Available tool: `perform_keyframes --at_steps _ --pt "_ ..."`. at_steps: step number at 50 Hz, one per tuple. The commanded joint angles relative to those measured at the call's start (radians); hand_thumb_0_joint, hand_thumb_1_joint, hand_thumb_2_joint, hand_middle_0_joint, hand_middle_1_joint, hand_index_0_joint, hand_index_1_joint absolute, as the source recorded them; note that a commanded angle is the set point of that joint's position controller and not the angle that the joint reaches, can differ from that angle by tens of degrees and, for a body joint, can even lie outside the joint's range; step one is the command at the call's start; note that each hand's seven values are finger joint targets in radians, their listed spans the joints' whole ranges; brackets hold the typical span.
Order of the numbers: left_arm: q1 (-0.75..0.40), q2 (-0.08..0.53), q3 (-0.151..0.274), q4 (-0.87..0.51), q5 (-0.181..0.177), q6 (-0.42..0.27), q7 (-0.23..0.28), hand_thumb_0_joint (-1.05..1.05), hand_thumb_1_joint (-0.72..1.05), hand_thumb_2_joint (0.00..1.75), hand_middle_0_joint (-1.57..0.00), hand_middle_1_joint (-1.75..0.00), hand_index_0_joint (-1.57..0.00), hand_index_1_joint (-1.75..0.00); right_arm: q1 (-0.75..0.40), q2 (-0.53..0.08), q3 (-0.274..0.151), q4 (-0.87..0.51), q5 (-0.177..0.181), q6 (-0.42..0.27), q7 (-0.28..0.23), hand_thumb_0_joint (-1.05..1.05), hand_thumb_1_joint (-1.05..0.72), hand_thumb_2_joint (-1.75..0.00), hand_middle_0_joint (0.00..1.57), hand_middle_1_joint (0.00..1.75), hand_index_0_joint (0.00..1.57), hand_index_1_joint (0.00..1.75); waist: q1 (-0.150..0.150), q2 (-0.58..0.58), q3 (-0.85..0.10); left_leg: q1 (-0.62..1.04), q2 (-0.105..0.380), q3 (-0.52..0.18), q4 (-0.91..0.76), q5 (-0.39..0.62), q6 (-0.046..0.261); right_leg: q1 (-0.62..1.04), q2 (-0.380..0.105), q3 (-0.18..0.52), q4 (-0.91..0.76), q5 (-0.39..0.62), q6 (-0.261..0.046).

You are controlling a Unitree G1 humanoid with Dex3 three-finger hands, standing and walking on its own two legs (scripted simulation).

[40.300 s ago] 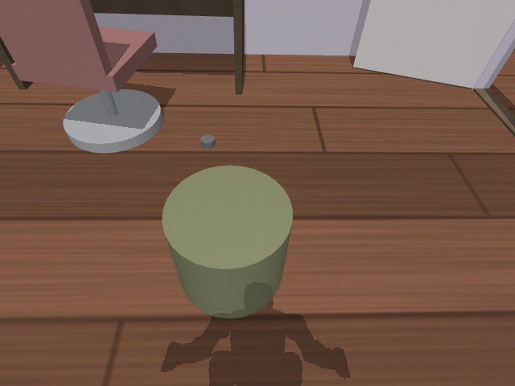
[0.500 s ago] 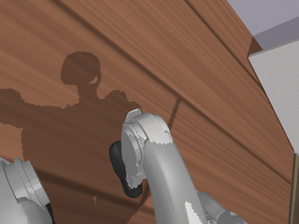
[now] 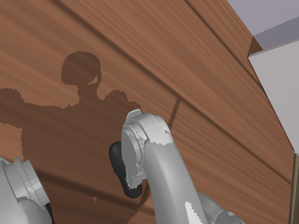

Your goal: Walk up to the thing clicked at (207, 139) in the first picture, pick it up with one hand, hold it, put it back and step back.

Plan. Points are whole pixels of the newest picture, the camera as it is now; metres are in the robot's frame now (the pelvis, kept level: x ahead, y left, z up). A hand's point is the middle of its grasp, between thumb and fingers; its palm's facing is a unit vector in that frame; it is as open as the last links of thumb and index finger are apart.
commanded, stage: settle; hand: left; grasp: from above
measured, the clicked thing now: out of the picture +0.46 +0.37 -0.28
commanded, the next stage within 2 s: lift in 0.78 s
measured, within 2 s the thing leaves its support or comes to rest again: leaves its support in 0.18 s
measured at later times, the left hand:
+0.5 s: hand out of the picture +0.45 +0.38 -0.18, palm faces -0.42 -0.14 -0.90, open 10.3 cm
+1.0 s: hand out of the picture +0.44 +0.38 -0.13, palm faces -0.44 -0.13 -0.89, open 10.3 cm
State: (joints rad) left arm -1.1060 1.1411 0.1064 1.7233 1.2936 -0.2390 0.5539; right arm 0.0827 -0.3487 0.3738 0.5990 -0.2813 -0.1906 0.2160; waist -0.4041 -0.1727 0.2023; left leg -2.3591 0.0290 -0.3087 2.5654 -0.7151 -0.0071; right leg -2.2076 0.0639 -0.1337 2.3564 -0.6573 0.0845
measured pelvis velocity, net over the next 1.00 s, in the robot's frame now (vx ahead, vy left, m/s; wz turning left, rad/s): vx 0.00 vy -0.01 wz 0.10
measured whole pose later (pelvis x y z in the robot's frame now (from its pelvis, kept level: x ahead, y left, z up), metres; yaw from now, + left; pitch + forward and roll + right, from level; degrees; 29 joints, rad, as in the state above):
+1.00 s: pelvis +0.00 -0.01 +0.03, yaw +6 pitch +33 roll -12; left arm -1.00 0.88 0.10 1.29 1.22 -0.19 0.18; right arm 0.18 -0.32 0.14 0.62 -0.13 0.00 0.15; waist -0.27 -0.01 0.01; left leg -2.36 0.01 -0.20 2.42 -0.65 -0.01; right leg -2.24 0.01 -0.06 2.30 -0.65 0.06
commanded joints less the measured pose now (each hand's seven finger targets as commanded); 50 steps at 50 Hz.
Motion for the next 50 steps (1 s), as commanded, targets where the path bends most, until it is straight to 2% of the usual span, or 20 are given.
perform_keyframes --at_steps 1,3,6,7,8,9,11,13,14,15,16,17,19,21,27,29,33,42,44,50 --pt "-0.262 0.252 0.034 -0.183 -0.023 0.011 0.027 0.0 0.46 0.84 -0.75 -1.03 -0.82 -0.95 0.19 -0.35 -0.124 0.029 0.009 0.007 -0.015 0.0 -0.91 -0.9 0.2 0.3 0.2 0.3 -0.042 0.683 -0.673 0.581 0.04 0.121 -0.29 0.277 -0.011 0.316 0.024 -0.152 -0.162 0.284 -0.093" --pt "-0.236 0.23 0.027 -0.162 -0.02 0.024 0.015 0.0 0.47 0.85 -0.75 -1.03 -0.83 -0.95 0.195 -0.348 -0.132 0.026 0.009 0.007 -0.012 0.0 -0.91 -0.9 0.2 0.3 0.2 0.3 -0.046 0.665 -0.653 0.566 0.036 0.127 -0.286 0.273 -0.008 0.311 0.025 -0.153 -0.164 0.283 -0.094" --pt "-0.273 0.287 0.081 -0.297 -0.021 0.021 0.006 0.0 0.47 0.87 -0.76 -1.01 -0.83 -0.95 0.21 -0.354 -0.148 0.029 0.02 0.015 -0.015 0.0 -0.9 -0.9 0.2 0.3 0.2 0.3 -0.016 0.706 -0.732 0.595 0.031 0.134 -0.282 0.316 -0.011 0.331 0.02 -0.147 -0.163 0.308 -0.103" --pt "-0.279 0.246 0.056 -0.364 -0.025 0.02 -0.003 0.0 0.49 0.85 -0.76 -1.03 -0.84 -0.95 0.193 -0.341 -0.147 0.01 0.018 0.015 -0.014 0.0 -0.9 -0.9 0.2 0.3 0.2 0.3 0.004 0.749 -0.789 0.646 0.032 0.132 -0.289 0.351 -0.018 0.327 0.02 -0.15 -0.156 0.324 -0.108" --pt "-0.226 0.227 0.053 -0.306 -0.033 0.028 -0.012 0.0 0.5 0.84 -0.77 -1.03 -0.84 -0.95 0.184 -0.336 -0.158 0.021 0.024 0.017 -0.011 0.0 -0.91 -0.9 0.2 0.3 0.2 0.3 0.008 0.747 -0.778 0.654 0.034 0.131 -0.296 0.341 -0.017 0.303 0.02 -0.148 -0.151 0.307 -0.109" --pt "-0.254 0.196 0.026 -0.331 -0.034 0.028 -0.022 0.0 0.51 0.84 -0.77 -1.02 -0.85 -0.94 0.197 -0.327 -0.16 0.03 0.024 0.019 -0.007 0.0 -0.9 -0.9 0.2 0.3 0.2 0.3 -0.009 0.743 -0.761 0.635 0.033 0.141 -0.289 0.342 -0.011 0.305 0.026 -0.141 -0.161 0.314 -0.104" --pt "-0.219 0.235 0.074 -0.337 -0.038 0.039 -0.029 0.0 0.53 0.83 -0.76 -1.04 -0.85 -0.95 0.211 -0.341 -0.18 0.032 0.035 0.027 -0.01 0.0 -0.9 -0.9 0.2 0.3 0.2 0.3 0.012 0.711 -0.771 0.592 0.025 0.151 -0.284 0.322 -0.009 0.316 0.02 -0.137 -0.169 0.31 -0.107" --pt "-0.231 0.187 0.051 -0.403 -0.038 0.046 -0.054 0.0 0.54 0.86 -0.79 -1.03 -0.87 -0.95 0.221 -0.319 -0.193 0.036 0.042 0.03 -0.006 0.0 -0.9 -0.9 0.2 0.3 0.2 0.3 0.026 0.742 -0.777 0.61 0.02 0.162 -0.299 0.321 -0.011 0.3 0.016 -0.126 -0.173 0.297 -0.112" --pt "-0.204 0.212 0.089 -0.393 -0.039 0.055 -0.061 0.0 0.57 0.88 -0.81 -1.04 -0.89 -0.96 0.233 -0.333 -0.21 0.04 0.044 0.036 -0.006 0.0 -0.9 -0.9 0.2 0.3 0.2 0.3 0.032 0.727 -0.781 0.614 0.019 0.158 -0.304 0.322 -0.013 0.289 0.013 -0.13 -0.174 0.294 -0.113" --pt "-0.213 0.162 0.054 -0.43 -0.045 0.058 -0.078 0.0 0.6 0.87 -0.82 -1.03 -0.9 -0.94 0.226 -0.323 -0.213 0.03 0.051 0.037 -0.003 0.0 -0.9 -0.9 0.2 0.3 0.2 0.3 0.042 0.729 -0.789 0.623 0.017 0.16 -0.306 0.329 -0.015 0.265 0.01 -0.126 -0.172 0.289 -0.118" --pt "-0.203 0.172 0.071 -0.446 -0.055 0.061 -0.087 0.0 0.59 0.87 -0.82 -1.04 -0.9 -0.96 0.217 -0.317 -0.223 0.026 0.061 0.043 -0.002 0.0 -0.9 -0.9 0.2 0.3 0.2 0.3 0.055 0.734 -0.832 0.628 0.018 0.162 -0.318 0.313 -0.011 0.281 0.011 -0.12 -0.174 0.279 -0.116" --pt "-0.217 0.152 0.053 -0.484 -0.058 0.062 -0.099 0.0 0.62 0.89 -0.84 -1.05 -0.92 -0.96 0.222 -0.309 -0.227 0.031 0.065 0.051 -0.001 0.0 -0.9 -0.9 0.2 0.3 0.2 0.3 0.06 0.747 -0.856 0.638 0.015 0.168 -0.323 0.321 -0.009 0.29 0.011 -0.114 -0.177 0.291 -0.114" --pt "-0.175 0.116 0.044 -0.445 -0.066 0.076 -0.126 0.0 0.64 0.87 -0.83 -1.06 -0.93 -0.97 0.234 -0.297 -0.241 0.04 0.079 0.065 0.002 0.0 -0.9 -0.9 0.2 0.3 0.2 0.3 0.067 0.689 -0.833 0.585 0.009 0.178 -0.328 0.304 0.0 0.282 0.01 -0.108 -0.183 0.289 -0.111" --pt "-0.193 0.065 0.018 -0.429 -0.078 0.079 -0.156 0.0 0.66 0.86 -0.84 -1.06 -0.94 -0.96 0.241 -0.293 -0.255 0.042 0.091 0.077 -0.001 0.0 -0.9 -0.89 0.2 0.3 0.2 0.3 0.047 0.64 -0.791 0.538 0.005 0.181 -0.327 0.263 0.008 0.255 0.008 -0.1 -0.198 0.261 -0.112" --pt "-0.236 0.024 0.002 -0.516 -0.088 0.06 -0.238 0.0 0.69 0.86 -0.89 -1.04 -0.98 -0.94 0.262 -0.288 -0.285 0.028 0.121 0.106 -0.021 0.0 -0.9 -0.9 0.2 0.3 0.2 0.3 0.064 0.589 -0.813 0.538 -0.007 0.184 -0.348 0.226 0.009 0.243 -0.008 -0.087 -0.216 0.223 -0.119" --pt "-0.257 0.047 0.01 -0.56 -0.083 0.048 -0.255 0.0 0.69 0.9 -0.89 -1.06 -0.98 -0.97 0.269 -0.278 -0.29 0.022 0.128 0.116 -0.028 0.0 -0.9 -0.9 0.2 0.3 0.2 0.3 0.072 0.598 -0.863 0.556 -0.008 0.193 -0.348 0.238 0.011 0.278 -0.008 -0.077 -0.223 0.232 -0.115" --pt "-0.253 0.028 0.008 -0.563 -0.076 0.039 -0.275 0.0 0.71 0.95 -0.92 -1.08 -1.0 -0.99 0.274 -0.263 -0.304 0.023 0.137 0.14 -0.043 0.0 -0.9 -0.9 0.2 0.3 0.2 0.3 0.083 0.595 -0.862 0.57 -0.012 0.2 -0.363 0.238 0.008 0.261 -0.013 -0.071 -0.226 0.225 -0.119" --pt "-0.272 0.056 0.042 -0.598 -0.073 0.04 -0.295 0.0 0.74 0.95 -0.91 -1.09 -1.0 -1.0 0.291 -0.255 -0.316 0.014 0.143 0.177 -0.073 0.0 -0.9 -0.89 0.2 0.3 0.2 0.3 0.098 0.59 -0.901 0.585 -0.022 0.219 -0.386 0.25 0.012 0.271 -0.023 -0.059 -0.251 0.22 -0.124" --pt "-0.271 0.047 0.033 -0.602 -0.073 0.043 -0.301 0.0 0.63 0.93 -0.84 -1.02 -0.92 -0.94 0.289 -0.248 -0.32 0.013 0.144 0.185 -0.078 0.0 -0.88 -0.89 0.2 0.3 0.2 0.3 0.1 0.59 -0.914 0.594 -0.02 0.225 -0.392 0.237 0.015 0.281 -0.022 -0.053 -0.261 0.21 -0.126" --pt "-0.218 0.035 0.049 -0.645 -0.118 0.074 -0.35 0.0 0.62 0.85 -0.83 -1.05 -0.92 -0.95 0.303 -0.247 -0.348 0.011 0.165 0.203 -0.094 0.0 -0.9 -0.9 0.2 0.3 0.2 0.3 0.137 0.585 -0.94 0.618 -0.03 0.236 -0.441 0.237 0.016 0.291 -0.031 -0.042 -0.293 0.201 -0.129"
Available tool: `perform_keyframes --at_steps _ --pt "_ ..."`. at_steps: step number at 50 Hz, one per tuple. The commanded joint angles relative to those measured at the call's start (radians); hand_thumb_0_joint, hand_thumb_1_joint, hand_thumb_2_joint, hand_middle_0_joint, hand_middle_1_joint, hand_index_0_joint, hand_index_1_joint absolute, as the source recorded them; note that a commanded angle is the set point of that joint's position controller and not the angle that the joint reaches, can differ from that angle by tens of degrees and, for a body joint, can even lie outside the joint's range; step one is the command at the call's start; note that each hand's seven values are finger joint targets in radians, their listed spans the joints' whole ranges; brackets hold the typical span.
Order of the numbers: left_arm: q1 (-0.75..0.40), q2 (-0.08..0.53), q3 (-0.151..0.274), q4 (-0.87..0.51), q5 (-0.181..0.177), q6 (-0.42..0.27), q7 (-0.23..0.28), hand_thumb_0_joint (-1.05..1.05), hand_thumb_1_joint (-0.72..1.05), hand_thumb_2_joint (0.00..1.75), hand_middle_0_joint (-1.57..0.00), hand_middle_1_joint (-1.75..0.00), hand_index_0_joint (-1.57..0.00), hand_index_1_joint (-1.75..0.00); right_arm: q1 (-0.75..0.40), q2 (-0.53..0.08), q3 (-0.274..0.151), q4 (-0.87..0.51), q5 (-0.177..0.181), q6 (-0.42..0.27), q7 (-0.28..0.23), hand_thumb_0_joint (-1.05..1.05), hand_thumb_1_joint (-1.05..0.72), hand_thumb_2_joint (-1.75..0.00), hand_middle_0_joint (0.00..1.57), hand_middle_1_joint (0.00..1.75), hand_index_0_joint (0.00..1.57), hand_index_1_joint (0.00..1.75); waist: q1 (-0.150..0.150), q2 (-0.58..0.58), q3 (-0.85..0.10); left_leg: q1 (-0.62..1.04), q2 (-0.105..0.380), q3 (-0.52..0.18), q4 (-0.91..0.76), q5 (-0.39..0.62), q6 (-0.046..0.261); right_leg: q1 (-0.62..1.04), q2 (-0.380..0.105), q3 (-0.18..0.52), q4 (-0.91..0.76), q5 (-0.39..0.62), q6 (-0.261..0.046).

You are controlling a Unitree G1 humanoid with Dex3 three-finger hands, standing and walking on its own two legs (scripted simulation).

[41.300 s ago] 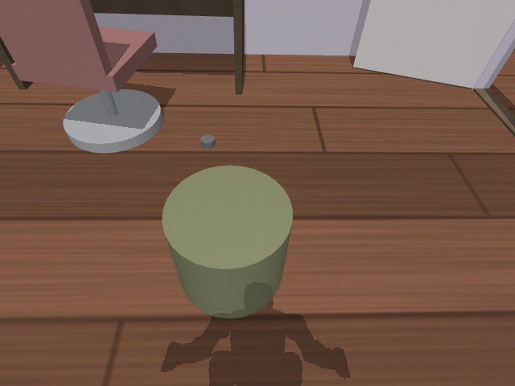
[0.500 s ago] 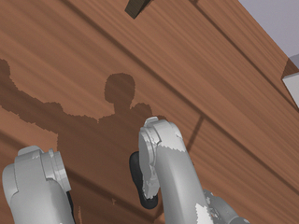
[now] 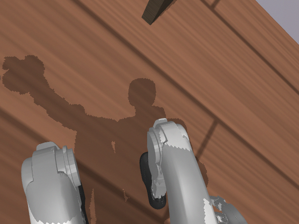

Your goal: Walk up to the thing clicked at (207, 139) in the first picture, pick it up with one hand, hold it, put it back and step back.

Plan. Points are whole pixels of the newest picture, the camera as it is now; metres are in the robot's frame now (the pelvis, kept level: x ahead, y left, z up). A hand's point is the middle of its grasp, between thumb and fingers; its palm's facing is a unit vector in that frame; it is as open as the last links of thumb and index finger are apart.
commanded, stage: lift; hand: left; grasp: from above
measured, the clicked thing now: out of the picture +0.50 +0.34 -0.18
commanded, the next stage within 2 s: hold in 1.60 s
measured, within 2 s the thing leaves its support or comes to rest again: neither
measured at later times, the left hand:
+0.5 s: hand out of the picture +0.41 +0.34 -0.03, palm faces -0.47 -0.12 -0.88, open 10.3 cm
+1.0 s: hand out of the picture +0.34 +0.29 +0.18, palm faces -0.43 -0.14 -0.89, open 10.3 cm
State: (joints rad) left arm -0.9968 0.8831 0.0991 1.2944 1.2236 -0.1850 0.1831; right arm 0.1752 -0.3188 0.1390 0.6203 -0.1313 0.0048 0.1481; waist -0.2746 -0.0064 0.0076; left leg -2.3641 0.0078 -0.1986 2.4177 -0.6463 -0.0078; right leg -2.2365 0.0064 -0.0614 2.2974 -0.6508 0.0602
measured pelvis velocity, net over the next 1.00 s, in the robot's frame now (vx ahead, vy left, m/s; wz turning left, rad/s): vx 0.01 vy -0.01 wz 0.14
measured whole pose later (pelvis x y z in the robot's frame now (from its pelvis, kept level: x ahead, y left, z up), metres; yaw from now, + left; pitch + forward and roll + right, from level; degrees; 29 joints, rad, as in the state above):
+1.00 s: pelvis +0.01 -0.01 +0.26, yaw +8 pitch +24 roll -3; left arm -0.38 0.53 -0.08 0.66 0.98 -0.03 0.02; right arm 0.17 -0.24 -0.01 0.67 0.03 0.04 -0.03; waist -0.08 0.05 -0.16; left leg -1.43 0.06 -0.05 1.57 -0.56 -0.01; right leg -1.39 -0.02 -0.01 1.52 -0.55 0.05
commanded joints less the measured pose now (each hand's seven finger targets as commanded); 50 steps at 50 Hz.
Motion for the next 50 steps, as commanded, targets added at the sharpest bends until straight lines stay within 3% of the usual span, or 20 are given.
perform_keyframes --at_steps 1,9,15,18,21,22,28,29,33,35,40,44,46,50 --pt "-0.326 0.284 0.052 -0.243 -0.057 0.023 0.01 0.0 0.63 0.86 -0.84 -1.04 -0.93 -0.95 0.205 -0.269 -0.114 -0.013 0.016 0.012 -0.027 0.0 -0.9 -0.9 0.2 0.3 0.2 0.3 0.015 0.425 -0.772 0.634 -0.007 0.128 -0.302 0.165 0.018 0.33 0.027 -0.111 -0.237 0.192 -0.104" --pt "-0.252 0.258 0.067 -0.43 -0.107 0.032 -0.061 0.0 0.66 0.88 -0.84 -1.07 -0.95 -0.97 0.224 -0.236 -0.161 -0.018 0.052 0.042 -0.041 0.0 -0.9 -0.9 0.2 0.3 0.2 0.3 0.062 0.38 -0.885 0.718 -0.008 0.148 -0.361 0.224 0.031 0.419 0.019 -0.073 -0.302 0.235 -0.096" --pt "-0.162 0.189 0.049 -0.487 -0.133 0.04 -0.092 0.0 0.68 0.89 -0.86 -1.05 -0.96 -0.95 0.213 -0.218 -0.191 -0.018 0.076 0.055 -0.056 0.0 -0.9 -0.9 0.2 0.3 0.2 0.3 0.088 0.387 -0.85 0.802 -0.003 0.126 -0.466 0.202 0.026 0.396 0.009 -0.065 -0.344 0.209 -0.101" --pt "-0.123 0.151 0.03 -0.516 -0.158 0.043 -0.108 0.0 0.68 0.9 -0.86 -1.06 -0.96 -0.96 0.195 -0.208 -0.196 -0.034 0.086 0.059 -0.066 0.0 -0.9 -0.9 0.2 0.3 0.2 0.3 0.088 0.335 -0.814 0.773 -0.005 0.125 -0.517 0.103 0.034 0.431 0.01 -0.057 -0.391 0.158 -0.097" --pt "-0.091 0.153 0.033 -0.574 -0.181 0.047 -0.12 0.0 0.66 0.9 -0.84 -1.05 -0.94 -0.96 0.174 -0.196 -0.201 -0.052 0.098 0.055 -0.08 0.0 -0.89 -0.9 0.2 0.3 0.2 0.3 0.108 0.316 -0.833 0.797 -0.002 0.12 -0.582 0.034 0.041 0.483 0.015 -0.05 -0.435 0.124 -0.089" --pt "-0.083 0.118 0.016 -0.599 -0.19 0.047 -0.124 0.0 0.67 0.86 -0.83 -1.06 -0.94 -0.95 0.172 -0.19 -0.202 -0.052 0.102 0.055 -0.084 0.0 -0.89 -0.9 0.2 0.3 0.2 0.3 0.107 0.31 -0.827 0.812 0.002 0.115 -0.605 0.031 0.04 0.496 0.015 -0.05 -0.449 0.127 -0.087" --pt "-0.002 0.096 0.016 -0.704 -0.218 0.066 -0.133 0.0 0.61 0.83 -0.8 -1.01 -0.89 -0.91 0.135 -0.175 -0.213 -0.055 0.123 0.046 -0.116 0.0 -0.89 -0.9 0.2 0.3 0.2 0.3 0.131 0.299 -0.829 0.938 0.007 0.098 -0.716 0.053 0.033 0.586 0.01 -0.043 -0.524 0.153 -0.083" --pt "0.041 0.07 0.006 -0.7 -0.221 0.072 -0.133 0.0 0.61 0.83 -0.79 -1.01 -0.89 -0.91 0.128 -0.164 -0.211 -0.057 0.124 0.046 -0.119 0.0 -0.89 -0.9 0.2 0.3 0.2 0.3 0.137 0.278 -0.812 0.95 0.009 0.107 -0.731 0.063 0.034 0.614 0.012 -0.04 -0.551 0.157 -0.082" --pt "0.083 0.059 0.009 -0.772 -0.234 0.093 -0.126 0.0 0.6 0.83 -0.78 -1.02 -0.89 -0.92 0.108 -0.149 -0.214 -0.056 0.132 0.043 -0.137 0.0 -0.89 -0.9 0.2 0.3 0.2 0.3 0.153 0.261 -0.808 1.022 0.009 0.131 -0.801 0.075 0.035 0.717 0.011 -0.022 -0.651 0.157 -0.078" --pt "0.122 0.013 -0.015 -0.804 -0.239 0.106 -0.13 0.0 0.61 0.83 -0.8 -1.0 -0.89 -0.9 0.098 -0.14 -0.217 -0.052 0.137 0.039 -0.146 0.0 -0.89 -0.9 0.2 0.3 0.2 0.3 0.16 0.242 -0.813 1.087 0.013 0.123 -0.851 0.085 0.031 0.762 0.01 -0.022 -0.69 0.165 -0.077" --pt "0.206 -0.022 -0.021 -0.85 -0.257 0.135 -0.128 0.0 0.59 0.85 -0.79 -1.02 -0.88 -0.92 0.071 -0.117 -0.214 -0.049 0.148 0.031 -0.167 0.0 -0.89 -0.89 0.2 0.3 0.2 0.3 0.17 0.207 -0.746 1.168 0.01 0.139 -0.969 0.059 0.032 0.897 0.01 -0.002 -0.83 0.136 -0.073" --pt "0.255 -0.053 -0.037 -0.875 -0.258 0.149 -0.119 0.0 0.62 0.86 -0.79 -1.06 -0.9 -0.95 0.064 -0.102 -0.213 -0.04 0.159 0.019 -0.183 0.0 -0.89 -0.9 0.2 0.3 0.2 0.3 0.176 0.176 -0.725 1.273 0.01 0.15 -1.047 0.113 0.029 1.016 0.011 0.012 -0.927 0.173 -0.072" --pt "0.292 -0.066 -0.044 -0.85 -0.253 0.157 -0.107 0.0 0.61 0.88 -0.8 -1.07 -0.9 -0.97 0.062 -0.093 -0.208 -0.035 0.163 0.012 -0.192 0.0 -0.9 -0.9 0.2 0.3 0.2 0.3 0.18 0.141 -0.666 1.295 0.005 0.16 -1.089 0.111 0.029 1.072 0.012 0.022 -0.995 0.162 -0.072" --pt "0.315 -0.143 -0.096 -0.797 -0.244 0.164 -0.091 0.0 0.6 0.87 -0.79 -1.06 -0.88 -0.96 0.065 -0.084 -0.205 -0.014 0.168 -0.011 -0.207 0.0 -0.89 -0.9 0.2 0.3 0.2 0.3 0.171 0.126 -0.568 1.38 0.013 0.144 -1.199 0.103 0.023 1.142 0.015 0.029 -1.081 0.161 -0.073"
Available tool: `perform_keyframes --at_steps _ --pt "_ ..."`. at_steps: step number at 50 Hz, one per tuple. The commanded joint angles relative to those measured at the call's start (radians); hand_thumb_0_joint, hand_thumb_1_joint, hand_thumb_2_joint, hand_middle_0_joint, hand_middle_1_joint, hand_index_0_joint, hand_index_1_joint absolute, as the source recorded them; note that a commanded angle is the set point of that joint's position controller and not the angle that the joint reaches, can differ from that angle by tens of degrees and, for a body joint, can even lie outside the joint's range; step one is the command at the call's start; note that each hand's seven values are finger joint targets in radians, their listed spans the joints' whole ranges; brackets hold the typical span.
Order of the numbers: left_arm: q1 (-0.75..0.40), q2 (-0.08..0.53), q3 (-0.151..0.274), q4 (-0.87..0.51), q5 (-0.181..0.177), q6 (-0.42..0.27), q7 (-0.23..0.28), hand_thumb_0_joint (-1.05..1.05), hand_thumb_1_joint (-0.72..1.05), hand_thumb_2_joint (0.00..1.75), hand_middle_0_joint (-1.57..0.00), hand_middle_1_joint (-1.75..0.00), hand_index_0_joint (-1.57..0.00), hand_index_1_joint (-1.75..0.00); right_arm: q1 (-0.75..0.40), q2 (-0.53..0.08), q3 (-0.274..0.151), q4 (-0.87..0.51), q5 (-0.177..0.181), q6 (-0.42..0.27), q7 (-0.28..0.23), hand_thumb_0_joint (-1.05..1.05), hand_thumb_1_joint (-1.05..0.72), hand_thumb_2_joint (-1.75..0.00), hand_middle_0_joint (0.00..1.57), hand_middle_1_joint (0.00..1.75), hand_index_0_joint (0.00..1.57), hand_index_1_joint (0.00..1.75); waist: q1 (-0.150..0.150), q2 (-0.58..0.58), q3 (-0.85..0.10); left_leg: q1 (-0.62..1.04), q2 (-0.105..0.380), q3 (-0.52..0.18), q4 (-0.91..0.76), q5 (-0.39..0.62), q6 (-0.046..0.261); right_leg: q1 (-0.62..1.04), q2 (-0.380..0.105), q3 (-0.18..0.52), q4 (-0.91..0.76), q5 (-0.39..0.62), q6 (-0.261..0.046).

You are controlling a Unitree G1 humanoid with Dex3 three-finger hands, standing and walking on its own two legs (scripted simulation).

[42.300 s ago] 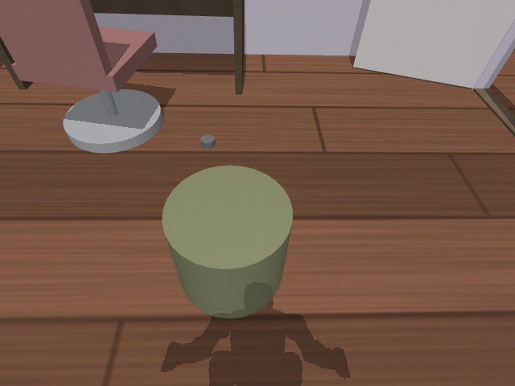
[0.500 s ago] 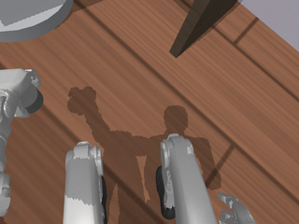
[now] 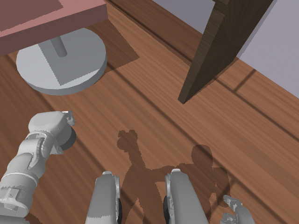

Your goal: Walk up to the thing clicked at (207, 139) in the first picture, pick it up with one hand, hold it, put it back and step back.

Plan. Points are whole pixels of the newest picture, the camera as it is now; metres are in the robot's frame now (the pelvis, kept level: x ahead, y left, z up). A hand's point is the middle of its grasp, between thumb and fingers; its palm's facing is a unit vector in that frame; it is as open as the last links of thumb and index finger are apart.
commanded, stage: lift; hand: left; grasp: from above
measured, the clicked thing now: (60, 135) +0.38 +0.25 -0.10
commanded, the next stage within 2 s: hold in 0.60 s
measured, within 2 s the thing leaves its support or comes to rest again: neither
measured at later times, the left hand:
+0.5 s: hand (46, 121) +0.36 +0.23 +0.04, palm faces -0.46 -0.08 -0.89, open 10.3 cm
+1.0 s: hand (39, 103) +0.38 +0.23 +0.10, palm faces -0.47 -0.07 -0.88, open 10.2 cm
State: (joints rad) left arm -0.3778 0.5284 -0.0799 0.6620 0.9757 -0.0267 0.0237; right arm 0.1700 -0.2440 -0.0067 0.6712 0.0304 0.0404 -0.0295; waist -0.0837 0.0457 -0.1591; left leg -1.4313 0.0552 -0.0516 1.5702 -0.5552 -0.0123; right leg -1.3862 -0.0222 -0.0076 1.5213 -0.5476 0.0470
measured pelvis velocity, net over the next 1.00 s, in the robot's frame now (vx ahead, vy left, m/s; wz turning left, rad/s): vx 0.07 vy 0.00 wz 0.00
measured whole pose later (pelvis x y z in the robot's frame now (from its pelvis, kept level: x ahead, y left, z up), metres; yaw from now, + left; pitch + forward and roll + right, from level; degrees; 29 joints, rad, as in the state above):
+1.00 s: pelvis +0.07 +0.00 +0.17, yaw +0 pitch +7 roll +0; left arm -0.32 0.38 -0.20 0.82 1.00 0.02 0.08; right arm 0.23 -0.24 -0.05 0.75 0.04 0.00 -0.04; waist -0.03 0.03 -0.06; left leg -0.51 0.05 0.03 0.72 -0.34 -0.02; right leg -0.50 -0.03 0.02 0.70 -0.33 0.04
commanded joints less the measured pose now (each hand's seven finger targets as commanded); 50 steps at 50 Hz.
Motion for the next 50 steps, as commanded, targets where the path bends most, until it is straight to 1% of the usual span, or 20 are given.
perform_keyframes --at_steps 1,6,10,11,15,16,18,20,23,26,28,30,32,35,38,39,40,42,46,50 --pt "-0.325 0.217 0.085 -0.171 0.002 0.006 0.075 0.0 0.61 0.85 -0.78 -1.07 -0.89 -0.96 0.063 -0.159 -0.062 -0.063 0.006 -0.052 -0.032 0.0 -0.89 -0.9 0.2 0.3 0.2 0.3 -0.015 0.064 -0.396 0.459 -0.037 0.004 -0.366 0.017 0.029 0.321 0.043 -0.018 -0.337 0.058 -0.059" --pt "-0.293 0.176 0.056 -0.097 0.019 0.015 0.099 0.0 0.54 0.82 -0.74 -1.04 -0.84 -0.94 0.068 -0.155 -0.062 -0.046 0.011 -0.079 -0.04 0.0 -0.89 -0.9 0.2 0.3 0.2 0.3 0.003 0.064 -0.329 0.559 -0.041 -0.002 -0.487 0.017 0.02 0.421 0.048 -0.007 -0.442 0.057 -0.06" --pt "-0.328 0.129 0.021 -0.069 0.021 0.02 0.117 0.0 0.53 0.79 -0.73 -1.03 -0.84 -0.93 0.085 -0.146 -0.064 -0.033 0.011 -0.095 -0.042 0.0 -0.9 -0.9 0.2 0.3 0.2 0.3 -0.009 0.057 -0.32 0.641 -0.045 0.016 -0.544 0.09 0.018 0.516 0.049 0.002 -0.525 0.113 -0.059" --pt "-0.313 0.147 0.038 -0.052 0.023 0.024 0.126 0.0 0.52 0.8 -0.73 -1.03 -0.83 -0.93 0.085 -0.147 -0.066 -0.031 0.011 -0.096 -0.043 0.0 -0.9 -0.9 0.2 0.3 0.2 0.3 0.005 0.045 -0.32 0.659 -0.048 0.022 -0.559 0.111 0.018 0.551 0.05 0.003 -0.547 0.123 -0.057" --pt "-0.311 0.11 0.009 -0.022 0.021 0.034 0.139 0.0 0.53 0.8 -0.74 -1.04 -0.84 -0.93 0.094 -0.143 -0.068 -0.017 0.008 -0.103 -0.043 0.0 -0.9 -0.9 0.2 0.3 0.2 0.3 0.002 0.047 -0.284 0.73 -0.049 0.031 -0.628 0.161 0.015 0.621 0.051 0.003 -0.616 0.173 -0.054" --pt "-0.305 0.136 0.033 -0.012 0.023 0.037 0.146 0.0 0.54 0.8 -0.74 -1.04 -0.84 -0.94 0.092 -0.147 -0.071 -0.012 0.008 -0.102 -0.044 0.0 -0.9 -0.9 0.2 0.3 0.2 0.3 0.014 0.038 -0.283 0.746 -0.051 0.034 -0.642 0.181 0.016 0.645 0.05 0.005 -0.632 0.192 -0.053" --pt "-0.33 0.117 0.008 -0.018 0.026 0.039 0.15 0.0 0.53 0.8 -0.76 -1.01 -0.85 -0.91 0.091 -0.143 -0.071 -0.017 0.008 -0.101 -0.042 0.0 -0.9 -0.9 0.2 0.3 0.2 0.3 0.012 0.029 -0.265 0.775 -0.055 0.041 -0.671 0.2 0.017 0.68 0.048 0.009 -0.667 0.211 -0.051" --pt "-0.307 0.119 0.015 -0.005 0.024 0.047 0.154 0.0 0.54 0.81 -0.77 -1.01 -0.86 -0.91 0.092 -0.144 -0.072 -0.013 0.007 -0.101 -0.04 0.0 -0.9 -0.9 0.2 0.3 0.2 0.3 0.017 0.025 -0.275 0.825 -0.054 0.041 -0.699 0.238 0.015 0.72 0.047 0.008 -0.693 0.242 -0.05" --pt "-0.291 0.099 0.003 0.016 0.023 0.055 0.152 0.0 0.55 0.8 -0.76 -1.02 -0.86 -0.92 0.098 -0.146 -0.073 -0.009 0.005 -0.098 -0.037 0.0 -0.9 -0.9 0.2 0.3 0.2 0.3 0.022 0.012 -0.252 0.866 -0.054 0.041 -0.741 0.27 0.014 0.756 0.046 0.007 -0.731 0.275 -0.05" --pt "-0.303 0.093 -0.002 0.007 0.015 0.056 0.149 0.0 0.54 0.8 -0.75 -1.03 -0.86 -0.92 0.091 -0.143 -0.073 -0.014 0.005 -0.097 -0.034 0.0 -0.89 -0.9 0.2 0.3 0.2 0.3 0.022 0.023 -0.228 0.896 -0.055 0.042 -0.789 0.255 0.013 0.786 0.048 0.01 -0.773 0.257 -0.05" --pt "-0.308 0.07 -0.022 -0.011 0.015 0.056 0.144 0.0 0.57 0.79 -0.77 -1.03 -0.87 -0.92 0.086 -0.142 -0.075 -0.021 0.006 -0.097 -0.032 0.0 -0.9 -0.9 0.2 0.3 0.2 0.3 0.025 0.01 -0.23 0.931 -0.057 0.048 -0.81 0.275 0.012 0.819 0.045 0.012 -0.798 0.275 -0.048" --pt "-0.285 0.082 -0.007 0.005 0.011 0.057 0.143 0.0 0.56 0.81 -0.76 -1.04 -0.87 -0.93 0.088 -0.141 -0.076 -0.014 0.006 -0.097 -0.032 0.0 -0.9 -0.9 0.2 0.3 0.2 0.3 0.03 0.026 -0.224 0.955 -0.055 0.045 -0.833 0.301 0.007 0.831 0.048 0.007 -0.807 0.293 -0.05" --pt "-0.304 0.064 -0.022 -0.013 0.013 0.051 0.143 0.0 0.57 0.79 -0.76 -1.04 -0.88 -0.92 0.08 -0.143 -0.081 -0.018 0.006 -0.097 -0.031 0.0 -0.9 -0.9 0.2 0.3 0.2 0.3 0.027 0.032 -0.218 0.99 -0.051 0.047 -0.856 0.312 0.004 0.844 0.052 0.001 -0.823 0.298 -0.052" --pt "-0.31 0.072 -0.019 -0.02 0.016 0.05 0.146 0.0 0.59 0.81 -0.77 -1.06 -0.9 -0.94 0.074 -0.143 -0.08 -0.019 0.009 -0.09 -0.03 0.0 -0.9 -0.9 0.2 0.3 0.2 0.3 0.03 0.01 -0.198 1.001 -0.057 0.054 -0.882 0.312 0.009 0.867 0.048 0.007 -0.857 0.303 -0.05" --pt "-0.295 0.067 -0.025 -0.02 0.018 0.052 0.143 0.0 0.57 0.78 -0.79 -0.97 -0.89 -0.87 0.065 -0.143 -0.081 -0.014 0.009 -0.088 -0.029 0.0 -0.89 -0.89 0.2 0.3 0.2 0.3 0.035 0.003 -0.206 1.044 -0.059 0.061 -0.897 0.355 0.008 0.906 0.047 0.008 -0.879 0.342 -0.047" --pt "-0.307 0.066 -0.028 -0.028 0.025 0.054 0.138 0.0 0.56 0.77 -0.78 -0.96 -0.88 -0.86 0.07 -0.148 -0.083 -0.013 0.011 -0.087 -0.028 0.0 -0.89 -0.89 0.2 0.3 0.2 0.3 0.028 -0.004 -0.203 1.049 -0.06 0.061 -0.905 0.369 0.008 0.913 0.048 0.009 -0.882 0.356 -0.048" --pt "-0.316 0.087 -0.017 -0.038 0.026 0.05 0.134 0.0 0.56 0.76 -0.78 -0.96 -0.88 -0.85 0.067 -0.149 -0.085 -0.011 0.01 -0.086 -0.028 0.0 -0.89 -0.89 0.2 0.3 0.2 0.3 0.04 0.011 -0.206 1.06 -0.06 0.061 -0.915 0.378 0.005 0.923 0.049 0.007 -0.886 0.36 -0.049" --pt "-0.307 0.063 -0.032 -0.032 0.019 0.05 0.124 0.0 0.54 0.77 -0.77 -0.95 -0.87 -0.85 0.067 -0.147 -0.085 -0.011 0.011 -0.083 -0.027 0.0 -0.9 -0.89 0.2 0.3 0.2 0.3 0.035 0.01 -0.199 1.089 -0.056 0.059 -0.927 0.402 0.003 0.929 0.051 0.002 -0.897 0.375 -0.05" --pt "-0.29 0.063 -0.028 -0.052 0.02 0.045 0.108 0.0 0.53 0.77 -0.76 -0.94 -0.86 -0.84 0.062 -0.148 -0.088 -0.015 0.011 -0.078 -0.024 0.0 -0.89 -0.89 0.2 0.3 0.2 0.3 0.046 0.01 -0.204 1.122 -0.058 0.064 -0.942 0.475 0.001 0.972 0.053 0.002 -0.909 0.435 -0.05" --pt "-0.262 0.057 -0.029 -0.046 0.025 0.043 0.093 0.0 0.52 0.78 -0.77 -0.93 -0.86 -0.84 0.065 -0.15 -0.092 -0.021 0.012 -0.069 -0.02 0.0 -0.9 -0.89 0.2 0.3 0.2 0.3 0.04 -0.003 -0.192 1.146 -0.061 0.074 -0.952 0.516 0.003 0.996 0.052 0.003 -0.922 0.479 -0.049"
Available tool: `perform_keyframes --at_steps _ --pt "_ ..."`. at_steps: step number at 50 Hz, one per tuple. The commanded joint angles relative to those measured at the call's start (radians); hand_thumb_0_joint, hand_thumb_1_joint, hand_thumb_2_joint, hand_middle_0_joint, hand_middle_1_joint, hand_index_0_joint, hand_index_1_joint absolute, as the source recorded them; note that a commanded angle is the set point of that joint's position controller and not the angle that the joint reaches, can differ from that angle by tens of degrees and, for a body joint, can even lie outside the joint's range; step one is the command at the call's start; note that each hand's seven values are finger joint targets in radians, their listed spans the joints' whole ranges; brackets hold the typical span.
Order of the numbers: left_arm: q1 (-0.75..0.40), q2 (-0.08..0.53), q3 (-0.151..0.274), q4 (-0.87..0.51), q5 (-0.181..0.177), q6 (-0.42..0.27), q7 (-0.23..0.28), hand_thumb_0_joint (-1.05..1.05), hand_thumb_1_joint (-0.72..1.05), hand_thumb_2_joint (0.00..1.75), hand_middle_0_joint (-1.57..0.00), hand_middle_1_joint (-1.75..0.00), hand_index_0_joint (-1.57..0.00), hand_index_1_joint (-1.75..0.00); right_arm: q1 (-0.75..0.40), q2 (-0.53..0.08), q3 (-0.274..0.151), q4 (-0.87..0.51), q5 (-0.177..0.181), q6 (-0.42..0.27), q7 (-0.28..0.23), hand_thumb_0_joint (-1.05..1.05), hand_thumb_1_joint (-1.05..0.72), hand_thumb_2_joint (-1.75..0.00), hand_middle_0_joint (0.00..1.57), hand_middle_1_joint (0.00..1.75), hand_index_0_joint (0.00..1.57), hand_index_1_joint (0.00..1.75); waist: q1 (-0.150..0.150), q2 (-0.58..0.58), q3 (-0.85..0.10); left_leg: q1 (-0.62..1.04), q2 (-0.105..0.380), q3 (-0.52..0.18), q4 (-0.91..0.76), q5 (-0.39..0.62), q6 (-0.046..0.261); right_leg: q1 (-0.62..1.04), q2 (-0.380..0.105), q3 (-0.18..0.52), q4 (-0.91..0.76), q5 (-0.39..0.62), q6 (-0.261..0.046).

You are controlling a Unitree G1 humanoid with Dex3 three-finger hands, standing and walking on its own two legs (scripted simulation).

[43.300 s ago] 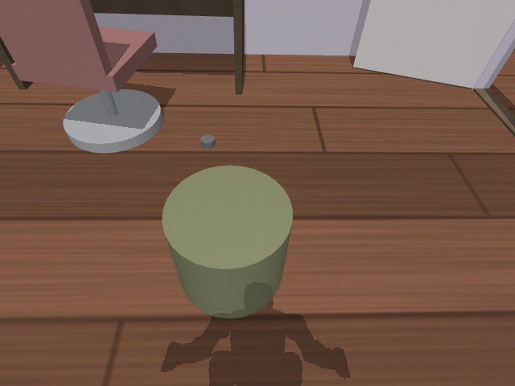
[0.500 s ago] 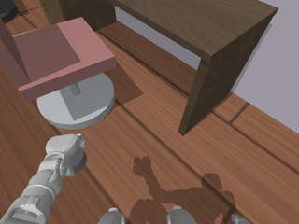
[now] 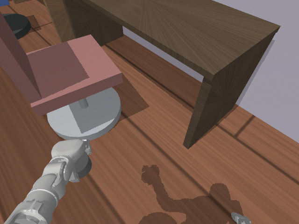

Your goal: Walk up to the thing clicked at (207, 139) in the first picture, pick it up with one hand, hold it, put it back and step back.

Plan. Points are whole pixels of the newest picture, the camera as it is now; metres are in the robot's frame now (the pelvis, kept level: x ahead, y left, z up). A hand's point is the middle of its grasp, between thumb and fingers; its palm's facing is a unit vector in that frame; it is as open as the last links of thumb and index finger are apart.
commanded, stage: hold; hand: left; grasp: from above
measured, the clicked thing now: (77, 164) +0.32 +0.23 -0.10
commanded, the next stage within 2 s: crouch in 1.60 s
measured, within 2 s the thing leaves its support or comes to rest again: neither
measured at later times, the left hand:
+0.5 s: hand (74, 161) +0.30 +0.22 -0.04, palm faces -0.47 -0.06 -0.88, open 10.2 cm
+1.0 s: hand (70, 167) +0.28 +0.22 -0.02, palm faces -0.46 -0.06 -0.88, open 10.2 cm
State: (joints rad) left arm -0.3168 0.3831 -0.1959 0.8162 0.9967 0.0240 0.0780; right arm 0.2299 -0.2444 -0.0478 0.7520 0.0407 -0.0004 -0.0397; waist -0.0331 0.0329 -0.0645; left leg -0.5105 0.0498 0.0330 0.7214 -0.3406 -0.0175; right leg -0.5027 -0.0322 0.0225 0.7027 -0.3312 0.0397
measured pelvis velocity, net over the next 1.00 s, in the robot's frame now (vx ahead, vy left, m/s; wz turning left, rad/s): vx -0.01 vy -0.01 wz -0.01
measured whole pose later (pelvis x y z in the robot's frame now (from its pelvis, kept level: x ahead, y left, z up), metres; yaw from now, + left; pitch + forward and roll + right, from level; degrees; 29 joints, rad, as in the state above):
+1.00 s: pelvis -0.01 -0.01 +0.02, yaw +0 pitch +1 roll +0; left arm -0.22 0.39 -0.20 0.64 1.00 0.02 -0.04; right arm 0.20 -0.25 -0.04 0.68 0.06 0.07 -0.04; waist 0.01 0.04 -0.02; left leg -0.31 0.05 0.04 0.54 -0.25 -0.02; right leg -0.32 -0.03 0.03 0.55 -0.26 0.03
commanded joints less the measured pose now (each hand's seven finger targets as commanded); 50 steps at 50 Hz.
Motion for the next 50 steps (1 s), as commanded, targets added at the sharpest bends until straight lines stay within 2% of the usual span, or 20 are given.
perform_keyframes --at_steps 1,3,6,8,18,20,24,25,31,32,34,36,38,40,42,43,44,46,48,50 --pt "-0.338 0.203 0.088 -0.221 0.001 -0.01 0.038 0.0 0.53 0.79 -0.78 -0.93 -0.86 -0.84 0.005 -0.152 -0.053 -0.105 0.002 -0.025 -0.009 0.0 -0.89 -0.89 0.2 0.3 0.2 0.3 -0.006 0.016 -0.295 0.238 -0.053 -0.013 -0.107 0.317 0.006 0.116 0.062 -0.03 -0.106 0.269 -0.041" --pt "-0.316 0.21 0.098 -0.221 0.008 -0.01 0.035 0.0 0.53 0.77 -0.78 -0.92 -0.87 -0.83 0.003 -0.153 -0.055 -0.112 0.002 -0.02 -0.007 0.0 -0.89 -0.89 0.2 0.3 0.2 0.3 0.003 0.009 -0.309 0.249 -0.056 -0.006 -0.108 0.354 0.009 0.142 0.062 -0.027 -0.104 0.308 -0.041" --pt "-0.331 0.213 0.099 -0.246 0.011 -0.01 0.029 0.0 0.52 0.79 -0.77 -0.93 -0.86 -0.84 0.0 -0.149 -0.054 -0.118 0.003 -0.011 -0.005 0.0 -0.9 -0.89 0.2 0.3 0.2 0.3 0.001 0.005 -0.293 0.247 -0.058 -0.004 -0.113 0.379 0.012 0.159 0.061 -0.024 -0.113 0.341 -0.037" --pt "-0.308 0.212 0.099 -0.224 0.015 -0.01 0.024 0.0 0.53 0.79 -0.78 -0.92 -0.87 -0.84 -0.001 -0.158 -0.059 -0.13 0.004 -0.004 -0.002 0.0 -0.9 -0.89 0.2 0.3 0.2 0.3 0.002 -0.007 -0.275 0.249 -0.061 0.003 -0.121 0.368 0.013 0.17 0.058 -0.025 -0.127 0.336 -0.036" --pt "-0.303 0.223 0.105 -0.307 0.019 -0.005 -0.008 0.0 0.54 0.8 -0.79 -0.92 -0.87 -0.84 -0.025 -0.154 -0.058 -0.16 0.007 0.022 0.0 0.0 -0.9 -0.9 0.2 0.3 0.2 0.3 0.013 0.0 -0.273 0.277 -0.066 0.012 -0.156 0.353 0.023 0.211 0.053 -0.02 -0.161 0.34 -0.031" --pt "-0.289 0.216 0.102 -0.293 0.016 -0.002 -0.015 0.0 0.54 0.81 -0.8 -0.93 -0.88 -0.85 -0.033 -0.149 -0.053 -0.165 0.009 0.026 0.0 0.0 -0.9 -0.9 0.2 0.3 0.2 0.3 0.014 -0.012 -0.242 0.275 -0.064 0.01 -0.17 0.33 0.023 0.207 0.054 -0.022 -0.173 0.312 -0.032" --pt "-0.297 0.221 0.108 -0.331 0.01 -0.005 -0.025 0.0 0.54 0.83 -0.8 -0.94 -0.88 -0.86 -0.042 -0.149 -0.052 -0.173 0.01 0.029 -0.001 0.0 -0.9 -0.9 0.2 0.3 0.2 0.3 0.018 0.005 -0.259 0.296 -0.06 0.012 -0.184 0.33 0.024 0.217 0.055 -0.022 -0.18 0.304 -0.035" --pt "-0.267 0.21 0.101 -0.309 0.012 -0.002 -0.028 0.0 0.54 0.85 -0.81 -0.94 -0.88 -0.87 -0.047 -0.151 -0.051 -0.176 0.011 0.031 -0.002 0.0 -0.9 -0.9 0.2 0.3 0.2 0.3 0.019 -0.01 -0.235 0.292 -0.062 0.011 -0.19 0.326 0.024 0.214 0.054 -0.024 -0.185 0.301 -0.034" --pt "-0.298 0.219 0.106 -0.36 0.007 -0.005 -0.032 0.0 0.57 0.85 -0.82 -0.96 -0.9 -0.88 -0.066 -0.148 -0.048 -0.185 0.013 0.032 -0.002 0.0 -0.9 -0.9 0.2 0.3 0.2 0.3 0.022 0.001 -0.234 0.308 -0.059 0.009 -0.214 0.285 0.022 0.219 0.056 -0.025 -0.206 0.253 -0.036" --pt "-0.261 0.215 0.108 -0.337 0.01 -0.002 -0.036 0.0 0.56 0.88 -0.83 -0.96 -0.9 -0.89 -0.065 -0.144 -0.046 -0.187 0.015 0.032 -0.003 0.0 -0.9 -0.9 0.2 0.3 0.2 0.3 0.029 0.0 -0.22 0.302 -0.061 0.014 -0.217 0.283 0.024 0.22 0.053 -0.024 -0.21 0.253 -0.037" --pt "-0.291 0.223 0.11 -0.376 0.008 -0.005 -0.042 0.0 0.57 0.86 -0.82 -0.96 -0.9 -0.89 -0.07 -0.145 -0.046 -0.19 0.015 0.033 -0.004 0.0 -0.9 -0.9 0.2 0.3 0.2 0.3 0.029 0.0 -0.244 0.317 -0.059 0.012 -0.219 0.297 0.025 0.231 0.055 -0.022 -0.21 0.266 -0.036" --pt "-0.265 0.213 0.102 -0.351 0.01 -0.004 -0.047 0.0 0.57 0.88 -0.84 -0.96 -0.91 -0.89 -0.08 -0.142 -0.042 -0.193 0.016 0.032 -0.006 0.0 -0.9 -0.9 0.2 0.3 0.2 0.3 0.027 -0.014 -0.202 0.308 -0.061 0.013 -0.226 0.278 0.026 0.219 0.052 -0.024 -0.223 0.245 -0.035" --pt "-0.272 0.227 0.117 -0.376 0.007 -0.005 -0.051 0.0 0.58 0.86 -0.83 -0.97 -0.91 -0.89 -0.078 -0.144 -0.042 -0.193 0.018 0.032 -0.007 0.0 -0.9 -0.9 0.2 0.3 0.2 0.3 0.032 -0.007 -0.217 0.318 -0.062 0.015 -0.232 0.267 0.026 0.227 0.052 -0.019 -0.227 0.235 -0.035" --pt "-0.27 0.209 0.098 -0.382 0.005 -0.006 -0.06 0.0 0.59 0.85 -0.84 -0.96 -0.91 -0.88 -0.093 -0.139 -0.038 -0.2 0.017 0.03 -0.007 0.0 -0.9 -0.9 0.2 0.3 0.2 0.3 0.029 -0.018 -0.206 0.318 -0.061 0.015 -0.24 0.257 0.028 0.231 0.051 -0.022 -0.234 0.227 -0.036" --pt "-0.256 0.223 0.114 -0.378 0.009 -0.006 -0.062 0.0 0.58 0.86 -0.83 -0.96 -0.91 -0.88 -0.095 -0.142 -0.04 -0.198 0.019 0.031 -0.009 0.0 -0.9 -0.9 0.2 0.3 0.2 0.3 0.037 -0.003 -0.211 0.33 -0.061 0.015 -0.242 0.266 0.025 0.234 0.052 -0.022 -0.235 0.226 -0.037" --pt "-0.261 0.219 0.111 -0.395 0.007 -0.008 -0.066 0.0 0.56 0.85 -0.82 -0.96 -0.9 -0.88 -0.092 -0.138 -0.037 -0.198 0.017 0.03 -0.009 0.0 -0.9 -0.9 0.2 0.3 0.2 0.3 0.028 -0.01 -0.22 0.331 -0.062 0.018 -0.239 0.272 0.029 0.24 0.05 -0.02 -0.236 0.24 -0.034" --pt "-0.274 0.227 0.113 -0.405 0.003 -0.01 -0.066 0.0 0.58 0.85 -0.82 -0.97 -0.91 -0.89 -0.102 -0.138 -0.036 -0.197 0.017 0.03 -0.01 0.0 -0.9 -0.9 0.2 0.3 0.2 0.3 0.036 -0.003 -0.222 0.335 -0.06 0.015 -0.245 0.276 0.027 0.247 0.052 -0.024 -0.235 0.239 -0.036" --pt "-0.268 0.229 0.114 -0.389 0.012 -0.01 -0.068 0.0 0.57 0.86 -0.83 -0.97 -0.9 -0.9 -0.1 -0.14 -0.036 -0.199 0.019 0.029 -0.012 0.0 -0.9 -0.9 0.2 0.3 0.2 0.3 0.032 -0.003 -0.198 0.331 -0.061 0.016 -0.25 0.265 0.026 0.233 0.051 -0.022 -0.242 0.225 -0.038" --pt "-0.285 0.233 0.12 -0.412 0.002 -0.016 -0.07 0.0 0.58 0.84 -0.82 -0.98 -0.9 -0.89 -0.107 -0.137 -0.034 -0.201 0.019 0.027 -0.012 0.0 -0.9 -0.9 0.2 0.3 0.2 0.3 0.04 0.002 -0.205 0.333 -0.059 0.014 -0.258 0.247 0.026 0.244 0.054 -0.025 -0.247 0.207 -0.039" --pt "-0.274 0.221 0.107 -0.416 0.002 -0.012 -0.077 0.0 0.58 0.84 -0.82 -0.98 -0.9 -0.89 -0.11 -0.137 -0.033 -0.206 0.021 0.026 -0.013 0.0 -0.9 -0.9 0.2 0.3 0.2 0.3 0.033 0.0 -0.203 0.342 -0.06 0.017 -0.26 0.255 0.027 0.238 0.052 -0.022 -0.251 0.217 -0.038"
